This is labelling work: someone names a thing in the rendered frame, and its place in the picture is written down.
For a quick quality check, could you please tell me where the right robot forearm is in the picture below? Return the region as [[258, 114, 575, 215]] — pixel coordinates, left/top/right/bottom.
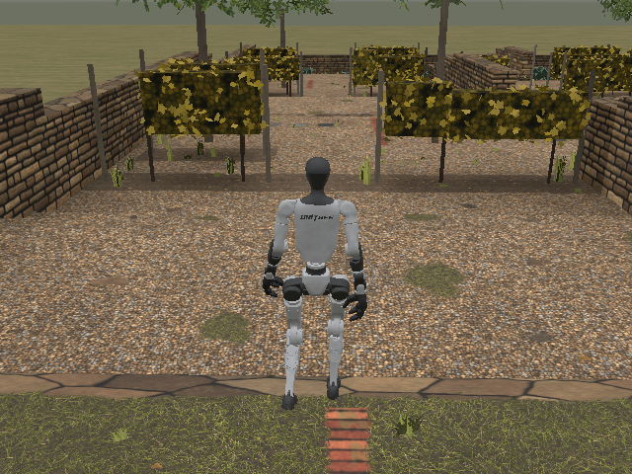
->
[[349, 242, 367, 294]]

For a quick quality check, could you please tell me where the left robot upper arm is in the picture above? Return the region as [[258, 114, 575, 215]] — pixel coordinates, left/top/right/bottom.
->
[[273, 199, 297, 254]]

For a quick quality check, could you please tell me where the left robot forearm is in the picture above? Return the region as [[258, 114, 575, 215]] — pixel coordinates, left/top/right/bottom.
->
[[264, 239, 282, 279]]

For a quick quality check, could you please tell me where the right robot thigh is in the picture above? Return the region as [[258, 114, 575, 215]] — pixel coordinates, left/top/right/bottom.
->
[[328, 275, 350, 338]]

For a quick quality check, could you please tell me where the robot right hand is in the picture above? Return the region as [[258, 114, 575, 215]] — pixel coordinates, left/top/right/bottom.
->
[[343, 293, 367, 322]]

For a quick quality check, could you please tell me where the right robot upper arm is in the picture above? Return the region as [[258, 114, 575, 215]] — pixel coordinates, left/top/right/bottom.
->
[[338, 199, 359, 257]]

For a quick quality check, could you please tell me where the robot right foot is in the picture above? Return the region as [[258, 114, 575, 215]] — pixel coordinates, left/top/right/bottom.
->
[[326, 375, 341, 400]]

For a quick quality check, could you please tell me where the robot left hand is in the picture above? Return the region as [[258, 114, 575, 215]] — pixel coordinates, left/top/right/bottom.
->
[[262, 276, 283, 297]]

